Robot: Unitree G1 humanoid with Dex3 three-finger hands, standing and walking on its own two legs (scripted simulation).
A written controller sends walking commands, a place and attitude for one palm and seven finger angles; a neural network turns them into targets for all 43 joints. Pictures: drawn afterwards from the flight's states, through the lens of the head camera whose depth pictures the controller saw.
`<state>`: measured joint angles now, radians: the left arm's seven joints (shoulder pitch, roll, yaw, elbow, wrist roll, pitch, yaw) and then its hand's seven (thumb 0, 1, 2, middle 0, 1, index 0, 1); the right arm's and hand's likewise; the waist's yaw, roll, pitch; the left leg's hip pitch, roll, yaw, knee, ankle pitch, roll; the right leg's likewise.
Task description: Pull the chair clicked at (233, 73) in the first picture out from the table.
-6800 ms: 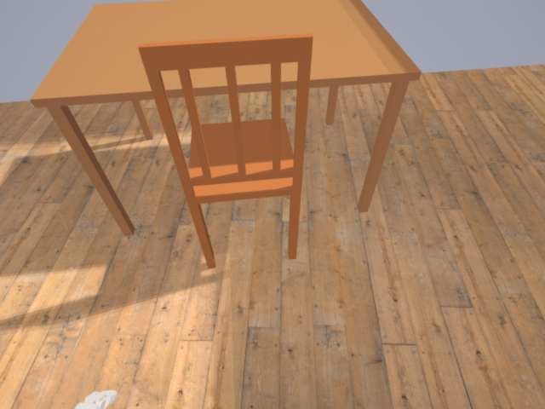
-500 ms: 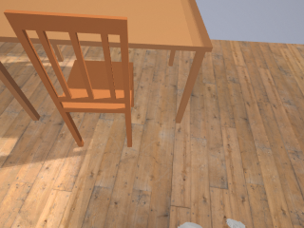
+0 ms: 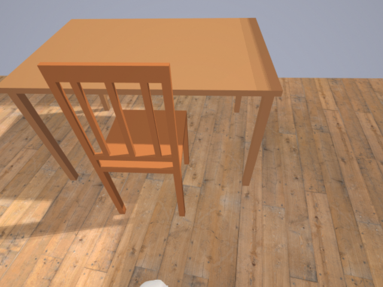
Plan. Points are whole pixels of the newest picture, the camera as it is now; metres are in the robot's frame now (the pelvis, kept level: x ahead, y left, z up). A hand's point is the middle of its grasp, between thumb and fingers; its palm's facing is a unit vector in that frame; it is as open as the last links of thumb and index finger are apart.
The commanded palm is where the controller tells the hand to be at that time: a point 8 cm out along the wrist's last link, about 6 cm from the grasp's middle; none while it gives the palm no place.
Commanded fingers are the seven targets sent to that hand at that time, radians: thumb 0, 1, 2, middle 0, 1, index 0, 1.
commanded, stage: take the last steps up to it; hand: left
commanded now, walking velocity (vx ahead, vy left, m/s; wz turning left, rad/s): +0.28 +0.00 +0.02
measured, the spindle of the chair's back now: (122, 123) +0.65 +0.29 -0.07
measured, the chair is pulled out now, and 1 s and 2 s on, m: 0.00 0.00 0.00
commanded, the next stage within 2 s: come to a stop and stand still in 0.36 s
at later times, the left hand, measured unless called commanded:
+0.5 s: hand (110, 257) +0.23 +0.24 -0.17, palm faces +0.01 -0.98 -0.20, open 7.4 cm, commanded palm none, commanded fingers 0.00 0.90 0.90 -0.20 -0.30 -0.20 -0.30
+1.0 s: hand (101, 255) +0.24 +0.27 -0.20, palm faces +0.04 -0.98 -0.21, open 7.3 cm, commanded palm none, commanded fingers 0.00 0.90 0.90 -0.20 -0.30 -0.20 -0.30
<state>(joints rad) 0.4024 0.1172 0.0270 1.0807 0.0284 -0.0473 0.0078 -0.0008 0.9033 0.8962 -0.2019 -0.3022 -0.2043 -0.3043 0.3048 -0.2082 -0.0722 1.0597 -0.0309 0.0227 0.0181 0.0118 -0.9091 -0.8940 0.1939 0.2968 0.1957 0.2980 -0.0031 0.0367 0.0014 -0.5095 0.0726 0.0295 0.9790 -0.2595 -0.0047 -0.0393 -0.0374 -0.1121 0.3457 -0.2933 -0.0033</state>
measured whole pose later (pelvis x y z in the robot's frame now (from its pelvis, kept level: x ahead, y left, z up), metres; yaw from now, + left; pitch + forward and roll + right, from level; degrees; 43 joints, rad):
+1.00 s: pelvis +0.17 +0.09 -0.02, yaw -2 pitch -1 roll -1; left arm 0.16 0.20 0.07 1.03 0.02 0.06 0.04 0.00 0.91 0.90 -0.20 -0.30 -0.21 -0.30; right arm 0.22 -0.16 -0.06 1.01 -0.02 0.01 -0.03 0.01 -0.91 -0.89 0.19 0.30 0.19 0.30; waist 0.00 -0.04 0.07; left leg -0.26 0.00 0.06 0.62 -0.33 0.04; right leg -0.40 -0.07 -0.04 0.65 -0.33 0.02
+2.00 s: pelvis +0.18 +0.01 +0.00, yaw -1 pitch -1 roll +0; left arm 0.33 0.09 0.01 1.16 0.01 -0.02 0.04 0.00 0.91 0.90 -0.20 -0.30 -0.20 -0.30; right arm 0.26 -0.15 -0.02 1.16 -0.01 0.01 -0.05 0.01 -0.91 -0.89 0.19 0.30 0.20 0.30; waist 0.00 0.03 0.03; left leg -0.15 0.09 0.02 0.41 -0.24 -0.08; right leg -0.08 0.04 -0.06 0.41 -0.31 -0.06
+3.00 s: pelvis +0.17 +0.08 -0.01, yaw -4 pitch +0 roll +0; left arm 0.29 0.16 -0.02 1.11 0.02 0.00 0.03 0.00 0.91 0.90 -0.20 -0.30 -0.20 -0.30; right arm 0.26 -0.16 0.01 1.11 -0.01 -0.03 -0.03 0.01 -0.91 -0.89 0.20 0.30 0.20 0.30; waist 0.01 -0.01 0.04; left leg -0.20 -0.04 0.09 0.46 -0.26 0.06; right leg -0.16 -0.05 0.01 0.47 -0.32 0.04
